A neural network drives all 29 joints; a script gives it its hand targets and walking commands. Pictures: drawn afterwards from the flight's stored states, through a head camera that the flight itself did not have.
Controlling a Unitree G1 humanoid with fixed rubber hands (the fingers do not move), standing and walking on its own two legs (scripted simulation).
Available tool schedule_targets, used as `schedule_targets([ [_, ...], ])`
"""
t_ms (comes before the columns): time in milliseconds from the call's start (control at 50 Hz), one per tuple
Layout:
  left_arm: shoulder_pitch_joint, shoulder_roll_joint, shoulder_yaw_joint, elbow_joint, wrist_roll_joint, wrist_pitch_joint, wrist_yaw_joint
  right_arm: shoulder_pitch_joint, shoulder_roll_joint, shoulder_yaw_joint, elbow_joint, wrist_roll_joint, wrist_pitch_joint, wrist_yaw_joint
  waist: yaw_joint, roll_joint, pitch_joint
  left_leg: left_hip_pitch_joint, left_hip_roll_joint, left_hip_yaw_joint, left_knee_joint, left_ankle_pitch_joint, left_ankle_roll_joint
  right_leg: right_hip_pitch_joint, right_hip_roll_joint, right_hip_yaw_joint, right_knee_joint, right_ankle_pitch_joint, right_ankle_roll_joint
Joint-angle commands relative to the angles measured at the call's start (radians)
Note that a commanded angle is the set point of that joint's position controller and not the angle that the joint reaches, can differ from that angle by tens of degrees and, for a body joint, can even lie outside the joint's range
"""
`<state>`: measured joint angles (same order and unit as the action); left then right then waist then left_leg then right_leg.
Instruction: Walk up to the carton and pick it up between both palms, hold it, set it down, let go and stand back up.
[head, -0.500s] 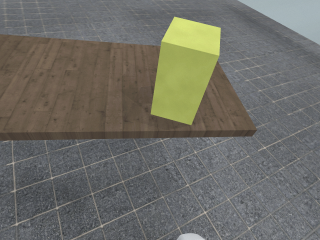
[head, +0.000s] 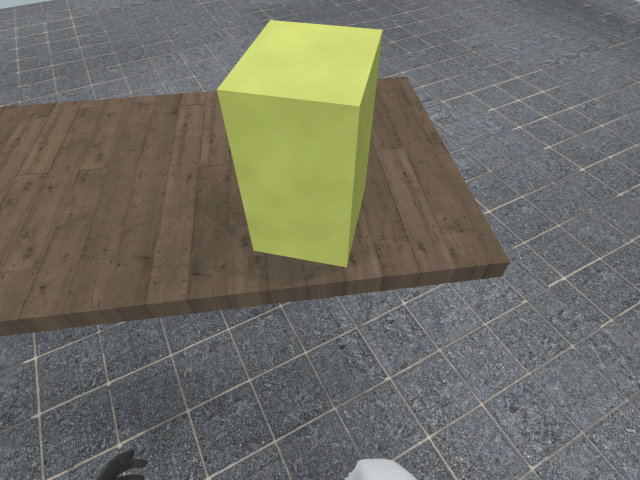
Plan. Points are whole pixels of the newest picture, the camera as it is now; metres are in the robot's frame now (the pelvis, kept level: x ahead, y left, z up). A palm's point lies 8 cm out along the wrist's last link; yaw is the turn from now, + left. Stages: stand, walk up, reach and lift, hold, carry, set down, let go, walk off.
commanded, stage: walk up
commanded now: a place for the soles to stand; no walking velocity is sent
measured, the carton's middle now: (311, 152) +0.55 -0.01 +0.10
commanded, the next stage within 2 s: none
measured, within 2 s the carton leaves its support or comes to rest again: neither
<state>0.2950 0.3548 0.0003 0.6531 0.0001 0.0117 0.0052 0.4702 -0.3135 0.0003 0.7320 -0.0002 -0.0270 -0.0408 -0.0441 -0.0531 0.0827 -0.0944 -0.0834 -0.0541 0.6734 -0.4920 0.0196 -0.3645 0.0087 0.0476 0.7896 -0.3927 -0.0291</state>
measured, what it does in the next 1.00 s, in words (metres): walks ahead: left foot, then right foot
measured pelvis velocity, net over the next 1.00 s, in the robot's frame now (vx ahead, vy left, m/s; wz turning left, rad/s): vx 0.17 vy -0.04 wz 0.06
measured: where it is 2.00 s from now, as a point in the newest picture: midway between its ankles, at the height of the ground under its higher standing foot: (302, 467)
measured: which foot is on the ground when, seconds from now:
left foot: down 0.00-0.00, up 0.02-0.40, down 0.42-0.66, up 0.68-1.00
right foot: down 0.00-0.42, up 0.44-0.64, down 0.66-1.00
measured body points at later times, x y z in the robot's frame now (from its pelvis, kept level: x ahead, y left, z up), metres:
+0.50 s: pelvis +0.09 -0.07 +0.01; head +0.12 -0.05 +0.45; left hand +0.15 +0.22 -0.12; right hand +0.14 -0.38 -0.09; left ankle +0.11 +0.05 -0.71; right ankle +0.05 -0.14 -0.65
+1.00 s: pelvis +0.17 -0.04 -0.01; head +0.21 -0.06 +0.43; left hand +0.21 +0.27 -0.10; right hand +0.28 -0.33 -0.15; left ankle +0.13 +0.08 -0.68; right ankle +0.15 -0.20 -0.71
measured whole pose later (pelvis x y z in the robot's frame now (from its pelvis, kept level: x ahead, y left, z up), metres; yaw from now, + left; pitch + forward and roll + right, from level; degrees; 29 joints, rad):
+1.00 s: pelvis +0.17 -0.04 -0.01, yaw +3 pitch -2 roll -3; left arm 0.40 0.35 0.00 0.65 0.00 -0.03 0.09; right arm 0.25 -0.40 0.00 0.71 0.00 0.10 0.01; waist 0.00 0.12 0.13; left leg -0.40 -0.02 -0.13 1.10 -0.47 0.04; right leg -0.30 0.00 0.02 0.83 -0.49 0.03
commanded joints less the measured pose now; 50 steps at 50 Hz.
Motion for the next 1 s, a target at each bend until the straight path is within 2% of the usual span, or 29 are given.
schedule_targets([
  [0, 0.195, 0.34, 0.16, -0.077, 0.035, -0.061, 0.033, -0.035, -0.243, -0.11, -0.111, -0.01, -0.013, 0.007, 0.11, -0.154, 0.024, -0.621, 0.005, -0.145, 0.617, -0.056, 0.032, 0.416, -0.404, 0.779, -0.568, 0.062, -0.104],
  [20, 0.138, 0.306, 0.151, -0.089, 0.027, -0.056, 0.037, -0.055, -0.277, -0.116, -0.092, -0.011, -0.005, 0.015, 0.082, 0.0, 0.1, -0.59, 0.033, -0.152, 0.644, 0.016, 0.024, 0.315, -0.353, 0.68, -0.584, -0.007, -0.008],
  [60, 0.117, 0.271, 0.136, -0.098, 0.022, -0.059, 0.045, -0.027, -0.248, -0.11, -0.064, 0.0, 0.009, 0.037, 0.06, -0.04, 0.133, -0.537, 0.056, -0.148, 0.572, 0.142, 0.016, 0.267, -0.227, 0.401, -0.516, 0.283, 0.129],
  [100, 0.13, 0.255, 0.124, -0.096, 0.017, -0.06, 0.046, -0.006, -0.216, -0.104, -0.058, 0.007, 0.019, 0.042, 0.054, -0.112, 0.095, -0.467, 0.073, -0.125, 0.494, 0.185, 0.011, 0.267, -0.175, 0.258, -0.477, 0.527, 0.211],
  [200, 0.224, 0.236, 0.117, -0.087, 0.015, -0.041, 0.062, -0.093, -0.201, -0.079, -0.055, -0.004, 0.045, 0.031, 0.098, -0.146, 0.018, -0.421, 0.031, -0.045, 0.388, 0.192, -0.001, 0.359, -0.095, 0.116, -0.488, 0.773, 0.329],
  [240, 0.219, 0.233, 0.12, -0.101, 0.017, -0.029, 0.07, -0.104, -0.205, -0.08, -0.051, -0.01, 0.054, 0.027, 0.093, -0.161, -0.001, -0.388, 0.025, -0.008, 0.327, 0.17, -0.001, 0.382, -0.075, 0.093, -0.501, 0.799, 0.382],
  [300, 0.168, 0.247, 0.126, -0.124, 0.016, -0.005, 0.083, -0.054, -0.224, -0.091, -0.035, -0.02, 0.052, 0.017, 0.049, -0.138, -0.012, -0.315, 0.021, 0.081, 0.084, 0.094, -0.007, 0.437, -0.077, 0.069, -0.462, 1.047, 0.471],
  [320, 0.128, 0.248, 0.123, -0.142, 0.018, 0.004, 0.084, -0.005, -0.23, -0.092, -0.02, -0.02, 0.046, 0.012, 0.01, -0.135, -0.034, -0.225, 0.031, 0.133, -0.078, 0.105, -0.003, 0.427, -0.073, 0.04, -0.4, 1.199, 0.488],
  [340, 0.012, 0.273, 0.13, -0.17, 0.014, 0.013, 0.086, 0.149, -0.267, -0.111, 0.017, -0.02, 0.037, 0.0, -0.12, -0.089, -0.093, -0.058, 0.092, 0.178, -0.36, 0.176, 0.056, 0.397, -0.022, -0.022, -0.102, 1.44, 0.532],
  [360, -0.096, 0.263, 0.12, -0.198, -0.001, 0.017, 0.089, 0.272, -0.308, -0.137, 0.063, -0.022, 0.02, -0.013, -0.259, 0.005, -0.139, 0.293, 0.176, 0.116, -0.531, 0.457, 0.184, 0.104, 0.066, -0.088, 0.357, 1.41, 0.55],
  [380, 0.035, 0.148, 0.089, -0.162, 0.011, -0.002, 0.077, 0.075, -0.274, -0.113, 0.044, -0.02, 0.019, -0.024, -0.127, 0.397, -0.227, 0.456, 0.377, -0.368, -0.222, 0.675, 0.273, -0.266, 0.065, 0.067, 0.63, -0.149, 0.286],
  [400, 0.077, 0.148, 0.074, -0.168, 0.017, -0.009, 0.075, -0.06, -0.252, -0.091, -0.021, -0.037, 0.021, -0.023, -0.019, 0.25, -0.216, 0.403, 0.39, -0.468, -0.108, 0.557, 0.302, -0.371, -0.02, 0.201, 0.603, -0.275, 0.158],
  [420, 0.024, 0.21, 0.09, -0.181, 0.019, -0.01, 0.064, -0.06, -0.259, -0.097, -0.052, -0.036, 0.023, -0.019, -0.057, 0.23, -0.13, 0.179, 0.428, -0.518, -0.234, 0.156, 0.31, -0.298, -0.03, 0.186, 0.58, -0.264, 0.069],
  [440, 0.014, 0.221, 0.096, -0.174, 0.027, -0.012, 0.047, -0.111, -0.273, -0.106, -0.094, -0.048, 0.013, -0.018, -0.047, 0.208, -0.024, 0.011, 0.497, -0.537, -0.322, -0.015, 0.335, -0.315, -0.019, 0.208, 0.627, -0.271, 0.021],
  [480, 0.071, 0.23, 0.105, -0.137, 0.02, -0.004, 0.018, -0.213, -0.298, -0.112, -0.121, -0.06, 0.013, -0.003, 0.009, 0.249, 0.074, -0.177, 0.411, -0.414, -0.417, -0.25, 0.272, -0.225, -0.028, 0.115, 0.453, -0.207, -0.003],
  [540, 0.1, 0.219, 0.095, -0.095, -0.002, -0.023, 0.017, -0.214, -0.303, -0.121, -0.134, -0.073, 0.031, 0.023, -0.009, 0.295, 0.092, -0.218, 0.29, -0.266, -0.307, -0.146, 0.216, -0.092, -0.053, 0.058, -0.013, -0.264, -0.006],
  [560, 0.153, 0.206, 0.091, -0.065, -0.005, -0.04, 0.029, -0.24, -0.298, -0.123, -0.139, -0.073, 0.036, 0.032, 0.022, 0.297, 0.075, -0.262, 0.245, -0.198, -0.206, -0.037, 0.19, 0.032, -0.058, 0.045, -0.173, -0.15, -0.002],
  [580, 0.291, 0.198, 0.093, -0.006, -0.005, -0.059, 0.044, -0.285, -0.28, -0.12, -0.149, -0.069, 0.046, 0.04, 0.103, 0.247, 0.017, -0.312, 0.188, -0.114, -0.001, 0.084, 0.146, 0.229, -0.043, 0.031, -0.379, 0.026, 0.024],
  [600, 0.411, 0.224, 0.105, 0.044, 0.011, -0.079, 0.065, -0.267, -0.214, -0.106, -0.135, -0.068, 0.053, 0.047, 0.17, 0.045, -0.035, -0.376, 0.11, -0.022, 0.342, 0.144, 0.098, 0.379, -0.058, 0.062, -0.457, 0.143, 0.093],
  [620, 0.42, 0.325, 0.135, 0.03, 0.03, -0.08, 0.084, -0.253, -0.133, -0.08, -0.164, -0.066, 0.053, 0.05, 0.158, -0.13, 0.011, -0.624, -0.001, -0.078, 0.512, -0.111, 0.032, 0.405, -0.229, 0.399, -0.433, 0.205, 0.122],
  [640, 0.334, 0.397, 0.15, -0.034, 0.038, -0.069, 0.097, -0.186, -0.171, -0.086, -0.173, -0.062, 0.064, 0.047, 0.09, -0.045, -0.02, -0.639, -0.014, -0.168, 0.566, -0.104, -0.001, 0.298, -0.398, 0.647, -0.471, 0.108, 0.039],
  [660, 0.224, 0.398, 0.157, -0.091, 0.035, -0.064, 0.106, -0.187, -0.267, -0.124, -0.16, -0.036, 0.081, 0.048, 0.07, 0.082, 0.009, -0.61, 0.047, -0.18, 0.583, -0.086, -0.002, 0.188, -0.433, 0.716, -0.552, -0.144, -0.023],
  [680, 0.171, 0.388, 0.148, -0.103, 0.038, -0.071, 0.111, -0.194, -0.29, -0.137, -0.157, -0.035, 0.09, 0.052, 0.045, 0.08, 0.096, -0.637, 0.06, -0.188, 0.642, -0.041, -0.003, 0.125, -0.438, 0.749, -0.586, -0.234, -0.029],
  [700, 0.173, 0.346, 0.141, -0.098, 0.039, -0.078, 0.119, -0.201, -0.303, -0.144, -0.149, -0.044, 0.097, 0.057, 0.044, 0.136, 0.137, -0.648, 0.078, -0.184, 0.649, 0.034, -0.018, 0.149, -0.4, 0.671, -0.55, -0.213, -0.006],
  [740, 0.244, 0.316, 0.125, -0.08, 0.027, -0.088, 0.122, -0.177, -0.265, -0.138, -0.13, -0.051, 0.098, 0.066, 0.059, 0.064, 0.083, -0.634, 0.096, -0.178, 0.59, 0.1, -0.02, 0.267, -0.318, 0.463, -0.415, 0.21, 0.062],
  [800, 0.3, 0.289, 0.118, -0.058, 0.025, -0.086, 0.12, -0.241, -0.239, -0.124, -0.14, -0.057, 0.091, 0.06, 0.096, -0.032, -0.008, -0.632, 0.12, -0.138, 0.536, 0.05, -0.016, 0.361, -0.286, 0.371, -0.289, 0.562, -0.003],
  [920, 0.295, 0.323, 0.133, -0.069, 0.03, -0.059, 0.123, -0.366, -0.249, -0.117, -0.187, -0.082, 0.084, 0.053, 0.129, -0.124, -0.026, -0.702, 0.173, -0.075, 0.37, -0.108, -0.016, 0.44, -0.39, 0.426, -0.195, 0.674, -0.236],
  [960, 0.213, 0.339, 0.131, -0.082, 0.034, -0.05, 0.116, -0.34, -0.256, -0.123, -0.188, -0.077, 0.067, 0.061, 0.09, -0.121, -0.032, -0.588, 0.186, -0.068, 0.209, -0.14, 0.006, 0.335, -0.4, 0.389, -0.173, 0.619, -0.245],
  [980, 0.143, 0.351, 0.126, -0.087, 0.032, -0.043, 0.106, -0.265, -0.254, -0.124, -0.156, -0.064, 0.055, 0.06, 0.048, -0.137, -0.062, -0.423, 0.174, -0.043, 0.064, -0.064, 0.02, 0.252, -0.353, 0.294, -0.122, 0.597, -0.209],
])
